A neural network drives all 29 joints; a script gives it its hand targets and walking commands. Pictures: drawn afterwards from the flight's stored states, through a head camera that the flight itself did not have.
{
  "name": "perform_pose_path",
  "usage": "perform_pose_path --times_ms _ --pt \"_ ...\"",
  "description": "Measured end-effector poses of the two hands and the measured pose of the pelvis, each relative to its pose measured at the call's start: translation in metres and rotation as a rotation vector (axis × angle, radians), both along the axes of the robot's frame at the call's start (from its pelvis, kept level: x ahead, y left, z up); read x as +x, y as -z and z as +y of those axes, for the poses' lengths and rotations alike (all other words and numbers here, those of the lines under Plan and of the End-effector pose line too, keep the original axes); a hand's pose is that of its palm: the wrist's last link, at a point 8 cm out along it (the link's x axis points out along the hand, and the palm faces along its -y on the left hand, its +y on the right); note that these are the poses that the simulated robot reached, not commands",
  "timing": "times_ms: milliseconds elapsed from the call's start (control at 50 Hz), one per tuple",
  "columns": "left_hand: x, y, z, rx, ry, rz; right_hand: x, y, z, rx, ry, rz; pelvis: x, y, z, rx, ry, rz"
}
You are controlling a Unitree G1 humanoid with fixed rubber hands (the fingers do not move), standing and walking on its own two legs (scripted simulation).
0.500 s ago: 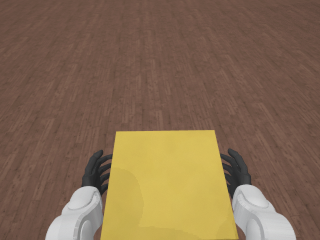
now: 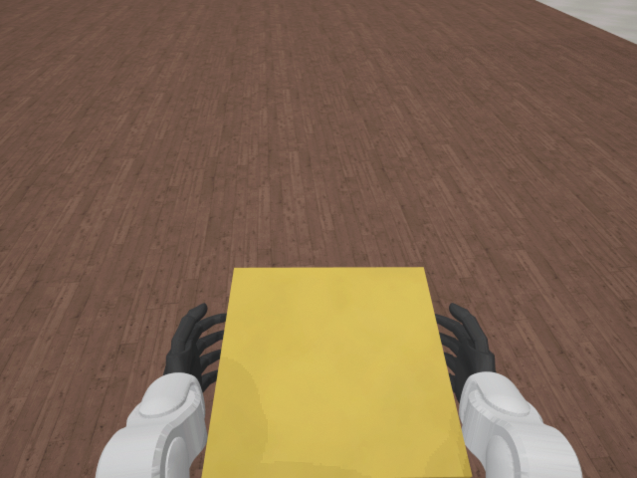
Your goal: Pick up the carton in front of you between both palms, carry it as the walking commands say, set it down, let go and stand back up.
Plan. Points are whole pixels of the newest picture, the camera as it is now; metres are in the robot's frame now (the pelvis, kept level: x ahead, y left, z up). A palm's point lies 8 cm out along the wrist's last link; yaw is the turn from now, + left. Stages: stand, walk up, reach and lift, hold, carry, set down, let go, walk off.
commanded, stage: carry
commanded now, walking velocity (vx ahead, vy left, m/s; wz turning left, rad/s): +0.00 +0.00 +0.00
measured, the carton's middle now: (328, 397) +0.23 +0.00 +0.03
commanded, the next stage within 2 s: hold in 1.04 s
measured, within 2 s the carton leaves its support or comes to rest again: neither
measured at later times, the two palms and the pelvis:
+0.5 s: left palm (225, 354) +0.28 +0.13 +0.04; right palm (459, 351) +0.28 -0.17 +0.04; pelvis +0.02 -0.02 +0.00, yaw +1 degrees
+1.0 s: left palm (226, 348) +0.29 +0.13 +0.03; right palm (455, 344) +0.30 -0.17 +0.03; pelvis +0.01 -0.02 +0.00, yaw +1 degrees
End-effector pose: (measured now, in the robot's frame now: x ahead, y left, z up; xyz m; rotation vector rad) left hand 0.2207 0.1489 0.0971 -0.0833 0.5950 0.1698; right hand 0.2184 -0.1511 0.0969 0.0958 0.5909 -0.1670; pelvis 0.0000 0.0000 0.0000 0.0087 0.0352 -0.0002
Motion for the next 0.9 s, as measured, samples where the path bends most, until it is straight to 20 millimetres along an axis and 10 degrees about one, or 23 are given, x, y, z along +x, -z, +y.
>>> perform_pose_path --times_ms 280,680,900 --pt "0.048 0.022 -0.016 0.023 0.005 0.087 0.053 0.022 -0.016 -0.017 -0.029 0.088 0.031 0.005 -0.019 -0.006 -0.01 0.012" --pt "0.072 0.071 -0.022 0.103 0.064 0.101 0.076 0.071 -0.021 -0.099 -0.085 0.099 0.016 0.003 -0.024 -0.006 -0.011 0.001" --pt "0.075 0.064 -0.02 0.095 0.055 0.052 0.08 0.064 -0.02 -0.096 -0.081 0.05 0.009 0.004 -0.024 -0.006 -0.012 0.006"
